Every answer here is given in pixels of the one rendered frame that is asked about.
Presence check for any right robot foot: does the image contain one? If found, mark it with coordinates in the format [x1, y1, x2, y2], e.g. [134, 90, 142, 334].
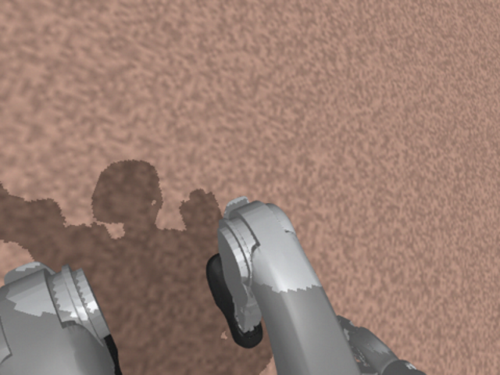
[206, 253, 263, 348]

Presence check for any left robot foot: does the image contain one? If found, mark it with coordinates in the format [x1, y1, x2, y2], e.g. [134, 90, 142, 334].
[104, 334, 123, 375]

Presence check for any right robot hand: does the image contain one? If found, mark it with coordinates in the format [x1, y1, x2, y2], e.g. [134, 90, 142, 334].
[337, 315, 399, 375]

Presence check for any right robot arm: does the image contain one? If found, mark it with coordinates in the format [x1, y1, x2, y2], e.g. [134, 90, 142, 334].
[382, 359, 426, 375]

